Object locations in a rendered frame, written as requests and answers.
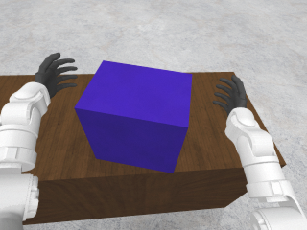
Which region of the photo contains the robot left hand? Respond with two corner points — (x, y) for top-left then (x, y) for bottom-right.
(35, 52), (78, 99)

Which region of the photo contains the robot right hand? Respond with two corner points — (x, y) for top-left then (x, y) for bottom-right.
(212, 75), (248, 117)

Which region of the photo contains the right robot forearm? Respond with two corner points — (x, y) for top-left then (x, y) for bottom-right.
(224, 107), (307, 222)

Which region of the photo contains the carton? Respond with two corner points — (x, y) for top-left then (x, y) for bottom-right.
(74, 60), (193, 173)

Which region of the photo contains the right robot upper arm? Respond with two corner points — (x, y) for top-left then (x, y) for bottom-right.
(249, 206), (307, 230)

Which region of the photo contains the pedestal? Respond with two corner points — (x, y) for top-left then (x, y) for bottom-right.
(0, 72), (287, 225)

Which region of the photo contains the left robot forearm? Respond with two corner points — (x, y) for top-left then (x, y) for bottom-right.
(0, 81), (51, 174)

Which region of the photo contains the left robot upper arm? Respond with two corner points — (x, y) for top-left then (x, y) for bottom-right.
(0, 173), (39, 230)

